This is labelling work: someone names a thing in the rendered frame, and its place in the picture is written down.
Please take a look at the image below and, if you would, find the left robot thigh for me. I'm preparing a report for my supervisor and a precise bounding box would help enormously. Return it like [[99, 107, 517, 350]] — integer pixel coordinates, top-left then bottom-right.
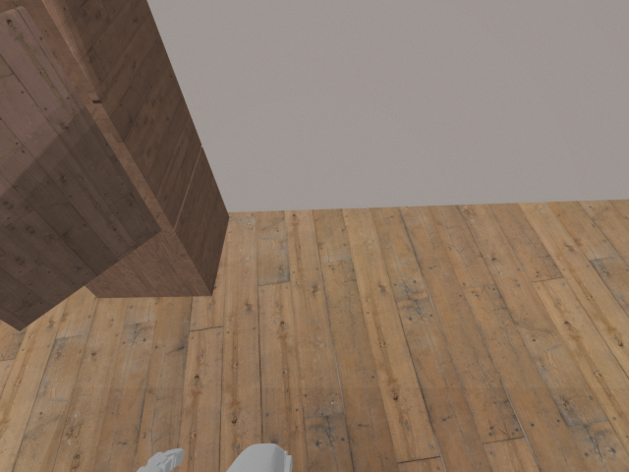
[[226, 443, 292, 472]]

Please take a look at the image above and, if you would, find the left robot hand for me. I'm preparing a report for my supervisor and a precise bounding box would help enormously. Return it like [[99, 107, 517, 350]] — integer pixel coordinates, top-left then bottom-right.
[[137, 448, 185, 472]]

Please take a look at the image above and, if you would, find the cupboard door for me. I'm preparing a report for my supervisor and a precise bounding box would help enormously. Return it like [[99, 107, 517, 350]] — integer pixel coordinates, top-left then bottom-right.
[[0, 6, 162, 331]]

